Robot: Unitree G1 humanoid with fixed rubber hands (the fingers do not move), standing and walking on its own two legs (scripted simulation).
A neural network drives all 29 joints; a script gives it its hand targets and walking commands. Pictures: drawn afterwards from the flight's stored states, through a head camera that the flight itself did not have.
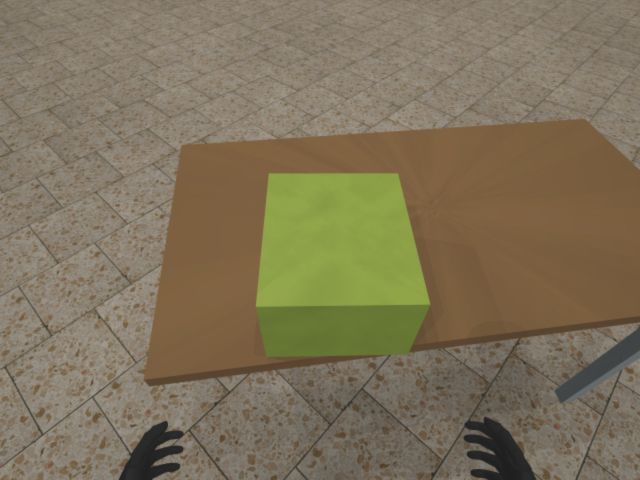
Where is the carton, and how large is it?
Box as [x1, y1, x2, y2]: [256, 173, 429, 356]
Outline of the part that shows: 269,174 256,299 256,310 266,356 407,354 429,306 429,301 397,173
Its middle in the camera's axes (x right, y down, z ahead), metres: +0.02 +0.04 +0.65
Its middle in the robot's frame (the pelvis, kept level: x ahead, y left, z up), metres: +0.47 +0.00 -0.04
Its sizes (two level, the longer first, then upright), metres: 0.270 0.230 0.155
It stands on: a table, 0.65 m high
